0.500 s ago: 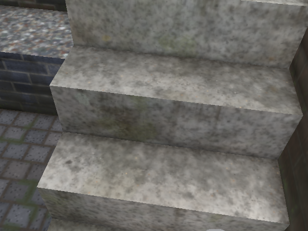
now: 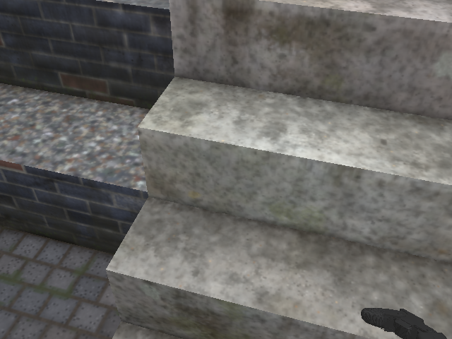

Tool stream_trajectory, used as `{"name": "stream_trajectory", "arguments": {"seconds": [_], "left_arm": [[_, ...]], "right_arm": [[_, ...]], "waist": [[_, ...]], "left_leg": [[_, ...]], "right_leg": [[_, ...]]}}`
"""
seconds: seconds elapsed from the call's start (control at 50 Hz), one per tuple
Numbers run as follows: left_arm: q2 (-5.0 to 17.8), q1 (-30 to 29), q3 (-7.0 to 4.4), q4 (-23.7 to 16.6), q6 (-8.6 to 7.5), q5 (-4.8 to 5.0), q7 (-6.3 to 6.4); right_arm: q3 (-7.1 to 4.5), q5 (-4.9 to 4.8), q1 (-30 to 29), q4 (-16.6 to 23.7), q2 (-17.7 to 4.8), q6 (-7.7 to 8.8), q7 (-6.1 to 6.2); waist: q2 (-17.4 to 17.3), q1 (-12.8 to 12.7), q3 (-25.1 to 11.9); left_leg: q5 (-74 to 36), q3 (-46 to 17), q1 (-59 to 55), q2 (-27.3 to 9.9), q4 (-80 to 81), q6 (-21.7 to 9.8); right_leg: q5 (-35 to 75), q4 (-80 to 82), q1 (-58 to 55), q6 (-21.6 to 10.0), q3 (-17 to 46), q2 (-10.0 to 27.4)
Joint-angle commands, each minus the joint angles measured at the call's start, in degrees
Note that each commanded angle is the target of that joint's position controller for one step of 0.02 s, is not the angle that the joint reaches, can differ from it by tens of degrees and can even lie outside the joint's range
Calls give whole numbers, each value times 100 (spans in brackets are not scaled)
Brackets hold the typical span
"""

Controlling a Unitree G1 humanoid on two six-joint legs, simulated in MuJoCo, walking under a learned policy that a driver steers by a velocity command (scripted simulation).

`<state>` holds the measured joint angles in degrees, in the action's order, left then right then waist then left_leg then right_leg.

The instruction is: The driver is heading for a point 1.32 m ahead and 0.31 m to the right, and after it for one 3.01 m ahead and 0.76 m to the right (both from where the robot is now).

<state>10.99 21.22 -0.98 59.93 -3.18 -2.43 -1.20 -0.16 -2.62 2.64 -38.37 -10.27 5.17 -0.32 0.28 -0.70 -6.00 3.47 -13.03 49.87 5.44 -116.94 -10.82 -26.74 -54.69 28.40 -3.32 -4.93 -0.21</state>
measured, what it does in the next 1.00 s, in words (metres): climbs, turning right: left foot 0.21 m higher, then right foot 0.21 m higher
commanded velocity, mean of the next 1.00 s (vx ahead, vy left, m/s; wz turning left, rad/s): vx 1.00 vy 0.00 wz -0.49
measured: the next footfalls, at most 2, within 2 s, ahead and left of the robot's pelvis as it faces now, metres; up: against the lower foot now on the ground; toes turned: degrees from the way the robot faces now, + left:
left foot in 0.32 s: +0.42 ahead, +0.25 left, +0.21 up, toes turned +9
right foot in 0.92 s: +0.59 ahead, +0.03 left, +0.43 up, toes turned -11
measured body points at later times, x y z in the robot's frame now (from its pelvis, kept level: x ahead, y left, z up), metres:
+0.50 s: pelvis +0.31 +0.12 +0.19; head +0.31 +0.13 +0.64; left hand +0.44 +0.38 +0.07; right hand +0.45 -0.14 +0.10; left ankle +0.38 +0.24 -0.47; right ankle +0.21 -0.02 -0.23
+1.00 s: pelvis +0.48 +0.12 +0.40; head +0.49 +0.13 +0.85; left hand +0.69 +0.31 +0.28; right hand +0.70 -0.17 +0.48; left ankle +0.42 +0.27 -0.25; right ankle +0.55 +0.04 -0.25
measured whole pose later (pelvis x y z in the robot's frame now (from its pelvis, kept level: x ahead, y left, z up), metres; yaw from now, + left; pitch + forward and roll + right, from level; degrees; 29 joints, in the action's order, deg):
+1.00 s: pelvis +0.48 +0.12 +0.40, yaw -28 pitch +2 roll -1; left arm 15.4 16.5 -1.9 40.3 -2.0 0.2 -1.7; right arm 3.7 3.8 -9.5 -20.8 -12.3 8.2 -2.1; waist 1.9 -3.0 -2.5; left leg 20.9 -5.7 19.9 5.2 -62.7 -4.5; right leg -18.5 -59.9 42.1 -8.9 6.0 -17.4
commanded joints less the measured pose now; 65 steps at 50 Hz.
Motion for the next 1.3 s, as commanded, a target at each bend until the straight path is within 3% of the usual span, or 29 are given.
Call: {"name": "stream_trajectory", "arguments": {"seconds": [0.02,0.2,0.26,0.28,0.3,0.34,0.36,0.38,0.4,0.46,0.5,0.56,0.64,0.68,0.76,0.8,0.82,0.84,0.92,0.96,1.0,1.02,1.06,1.1,1.14,1.16,1.2,1.26,1.3], "left_arm": [[-155,-470,137,-123,-157,87,-203],[114,1656,-36,212,-215,97,340],[169,997,-95,1,-134,359,523],[373,634,-68,26,-159,727,554],[404,1282,5,287,-239,572,395],[2003,662,-292,-80,-390,186,121],[2040,228,-367,-404,-421,105,147],[1294,320,-324,-512,-537,229,22],[957,215,-370,-193,-614,224,-140],[-820,-2320,174,-2233,-544,334,-472],[-1006,-1796,393,-2634,-353,490,-629],[-799,-1432,441,-2713,-23,887,-458],[-55,-1869,411,-3198,148,731,-121],[224,-1678,269,-3175,316,479,84],[1333,-295,-354,-2896,297,229,169],[1296,-1216,-379,-3187,532,317,45],[970,-2946,-202,-3294,405,164,-104],[895,-3289,-187,-3393,6,-65,-154],[-133,-358,156,-2003,-204,37,-416],[289,-1142,10,-2584,-87,372,-53],[177,-2005,51,-2978,68,388,109],[326,-2146,-60,-3098,165,552,135],[458,-626,-167,-3104,219,574,-52],[1603,-315,-439,-3733,288,463,-398],[1847,464,-260,-3899,342,105,-308],[1550,666,-108,-3263,311,-98,-314],[1214,672,91,-2331,-164,-181,-418],[409,-336,204,-2816,-152,163,101],[514,-2133,255,-3207,-286,99,357]], "right_arm": [[368,95,1473,-148,680,-214,43],[560,22,-1162,962,857,-228,200],[862,101,-2194,1868,977,-143,-111],[1071,-63,-2713,2222,1042,-62,-290],[926,-180,-2874,2276,890,21,-210],[127,115,159,1712,-560,42,-58],[-268,210,1796,1186,-1383,-34,-11],[-534,289,3141,436,-2015,-151,115],[-488,380,3399,-44,-2068,-156,72],[49,315,1374,-594,111,-67,-49],[289,380,1195,-1054,875,-19,-150],[384,644,1334,-1531,616,-65,-187],[468,958,-283,-1114,-39,-257,27],[454,706,74,-1226,-378,12,60],[-207,577,-794,-246,-2584,-13,426],[-210,284,-763,598,-1863,-155,450],[-192,16,347,921,-1176,-192,421],[-54,221,1731,1104,-533,74,227],[539,850,-808,1884,237,499,-240],[423,671,215,1562,-312,287,-356],[341,642,1125,1031,-572,-48,-126],[390,642,1224,762,-213,-89,-128],[501,223,-159,437,171,-215,-275],[-60,392,-1722,1019,-1310,-479,-87],[-732,893,-1005,983,-3047,-373,186],[-672,456,-538,1201,-2718,-470,461],[-41,239,-1319,2036,-1052,-451,259],[97,535,-423,1878,-1167,-10,-416],[168,469,1637,1409,-890,-353,-164]], "waist": [[123,757,1007],[627,-556,1137],[772,-235,1240],[844,-6,1355],[703,-141,649],[2070,1599,-1223],[1082,2117,-2266],[-1034,1831,-3541],[-2046,1544,-4110],[-828,504,-333],[-316,-165,166],[-154,-537,1071],[-798,-1325,1814],[-663,-1106,844],[-1013,-2165,-1018],[-859,-1468,-107],[352,15,1268],[1216,1134,720],[287,-175,-950],[-67,538,-996],[-451,968,150],[-1774,1045,1047],[-1935,-747,2318],[-1242,-2241,1076],[-1388,-2083,-1348],[-384,-1624,-2034],[4664,-801,-2394],[601,-107,-1917],[-639,1145,178]], "left_leg": [[165,407,1608,-199,-838,252],[1483,193,5982,-1003,-1294,1028],[1388,1328,4345,-1620,1043,942],[1620,2160,1056,-1733,4084,688],[1449,3204,-1432,-1018,4060,705],[2725,2548,-3673,-71,4677,485],[1914,310,-5501,-788,5289,-34],[4305,-3775,-7219,-2135,8098,-500],[4587,-5194,-7033,-2823,9594,-609],[2697,-1499,-3905,-2867,8989,315],[1562,30,-3503,-2765,8936,708],[782,1160,-3340,-2987,9630,778],[76,4336,-680,-1499,10880,1243],[-2676,4588,-1514,-1618,10686,953],[-11160,3879,-4672,-2588,9283,389],[-7664,3119,-5830,-2398,7806,175],[-2965,2982,-4076,-1129,6643,609],[-479,1877,-2178,-581,5555,745],[1297,1034,-2532,123,3397,618],[2291,-48,-2747,13,4161,752],[2512,93,-4467,-650,9390,478],[697,-222,-5255,-1564,11501,118],[-4189,1977,-4382,-1498,13583,1401],[-10394,2443,-4128,-921,12515,1832],[-16375,2028,-9040,-1629,6689,2089],[-14981,1596,-8974,-1690,4734,1931],[550,719,-3073,107,4539,1875],[3683,626,-2123,236,2821,1725],[3980,-1104,-3816,-1124,5449,392]], "right_leg": [[308,2898,475,-737,1440,923],[408,3921,-3756,-811,2053,2160],[287,5717,-2296,-668,1254,2059],[1316,7090,-275,-750,532,1807],[5125,6534,109,-1040,466,1549],[12698,3683,-1819,-1135,498,1612],[12604,1554,-1122,-879,1164,1708],[7441,-549,277,-756,1703,608],[2651,-3900,698,-677,2210,-514],[1317,-8226,3494,-899,1360,75],[577,-9132,4067,-1102,1383,359],[249,-10890,5467,-875,1334,-28],[2033,-7580,3911,-562,49,-246],[2426,-7163,2300,-633,-589,-190],[457,-4683,-317,-383,-742,-333],[-911,-877,322,-753,-11,-228],[-680,506,445,-1297,696,-644],[-471,654,-300,-1884,3076,-205],[2483,256,-403,-1223,2225,-1096],[820,933,323,-1519,3999,-731],[-24,339,2272,-529,2805,-1343],[-504,-2752,3706,20,1505,-2039],[-1195,-6575,3720,163,231,-2317],[-1273,-4657,1051,309,-173,-2514],[-1049,523,1668,-111,-334,-1025],[109,1263,1317,-734,539,-880],[3574,370,-3016,-1360,2677,-1122],[5169,490,-1816,-1260,3881,-392],[1189,29,3139,-682,4752,-17]]}}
